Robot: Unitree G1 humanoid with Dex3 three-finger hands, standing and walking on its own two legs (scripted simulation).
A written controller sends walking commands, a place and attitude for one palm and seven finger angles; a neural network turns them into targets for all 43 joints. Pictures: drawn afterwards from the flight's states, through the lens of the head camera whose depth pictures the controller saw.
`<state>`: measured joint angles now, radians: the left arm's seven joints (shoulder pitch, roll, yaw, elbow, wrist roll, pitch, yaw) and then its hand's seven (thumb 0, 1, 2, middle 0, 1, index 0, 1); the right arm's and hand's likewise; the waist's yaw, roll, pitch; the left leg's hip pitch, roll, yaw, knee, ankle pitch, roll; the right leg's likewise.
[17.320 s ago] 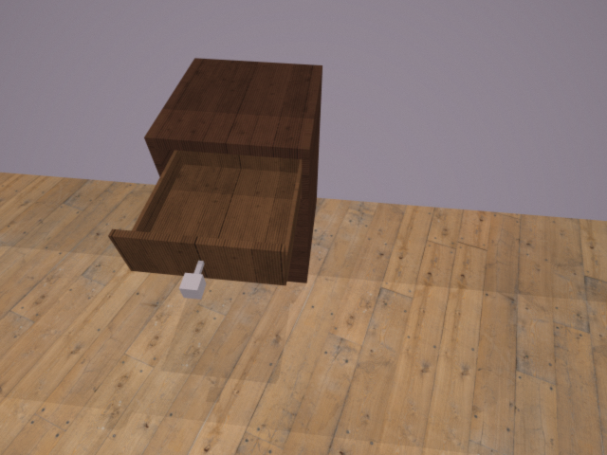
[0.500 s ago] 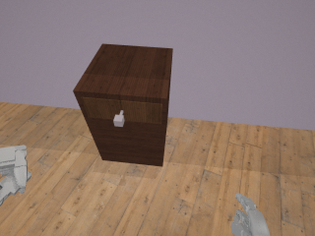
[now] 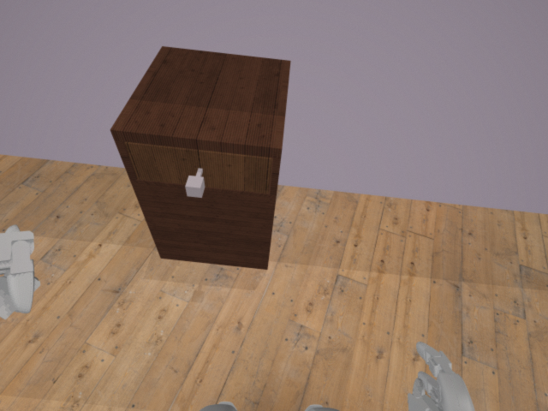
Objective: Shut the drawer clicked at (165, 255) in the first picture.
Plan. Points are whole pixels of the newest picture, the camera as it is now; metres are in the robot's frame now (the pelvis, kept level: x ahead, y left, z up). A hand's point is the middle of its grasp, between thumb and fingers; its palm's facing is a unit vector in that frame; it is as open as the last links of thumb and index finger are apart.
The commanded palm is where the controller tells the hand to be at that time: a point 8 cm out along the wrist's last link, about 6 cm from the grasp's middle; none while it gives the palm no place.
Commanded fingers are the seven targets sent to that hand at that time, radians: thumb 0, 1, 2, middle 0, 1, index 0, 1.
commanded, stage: step back with the hand held close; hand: left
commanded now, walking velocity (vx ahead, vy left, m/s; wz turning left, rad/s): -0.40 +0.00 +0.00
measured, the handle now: (197, 180) +0.69 +0.21 -0.21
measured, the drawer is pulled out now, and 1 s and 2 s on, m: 0.00 0.00 0.00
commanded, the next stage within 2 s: stop stepping back and stand still in 0.64 s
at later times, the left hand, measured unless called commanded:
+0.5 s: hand out of the picture +0.15 +0.25 +0.19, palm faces +0.41 -0.79 -0.46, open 3.2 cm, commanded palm +0.08 +0.28 +0.20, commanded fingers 0.00 0.90 0.90 -1.40 -1.60 -1.40 -1.60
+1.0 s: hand out of the picture +0.06 +0.19 +0.17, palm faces +0.30 -0.84 -0.45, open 3.2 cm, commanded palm +0.00 +0.23 +0.20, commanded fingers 0.00 0.90 0.90 -1.40 -1.60 -1.40 -1.60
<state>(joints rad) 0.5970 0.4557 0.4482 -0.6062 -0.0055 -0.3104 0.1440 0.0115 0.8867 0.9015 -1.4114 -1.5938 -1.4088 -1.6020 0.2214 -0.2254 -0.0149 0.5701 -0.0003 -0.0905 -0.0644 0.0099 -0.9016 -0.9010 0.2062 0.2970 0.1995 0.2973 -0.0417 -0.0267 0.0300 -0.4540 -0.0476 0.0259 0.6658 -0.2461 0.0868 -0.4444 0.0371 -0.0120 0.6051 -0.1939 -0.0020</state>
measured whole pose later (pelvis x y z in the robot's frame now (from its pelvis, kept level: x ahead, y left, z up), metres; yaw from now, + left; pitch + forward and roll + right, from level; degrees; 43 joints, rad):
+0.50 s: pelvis -0.04 -0.01 +0.01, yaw +2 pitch +4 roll -5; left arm 0.62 0.45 0.47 -0.64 -0.03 -0.35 0.15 0.01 0.89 0.90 -1.41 -1.59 -1.41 -1.60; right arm 0.23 -0.18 -0.01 0.63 -0.02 -0.13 -0.06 0.01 -0.90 -0.90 0.21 0.30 0.20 0.30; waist -0.02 -0.02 -0.02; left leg -0.52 0.01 -0.01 0.57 -0.12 0.07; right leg -0.35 0.10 0.03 0.84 -0.45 0.00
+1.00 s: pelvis -0.14 -0.05 +0.01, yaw -2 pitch +2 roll -2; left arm 0.66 0.42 0.42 -0.59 -0.07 -0.22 0.14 0.01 0.89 0.90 -1.41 -1.59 -1.41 -1.60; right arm 0.26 -0.23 -0.01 0.62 0.02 -0.08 -0.08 0.01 -0.90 -0.90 0.20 0.30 0.20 0.30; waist -0.04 -0.03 -0.01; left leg -0.43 0.00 0.00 0.54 -0.14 0.03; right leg -0.13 0.01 -0.03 0.49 -0.39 0.01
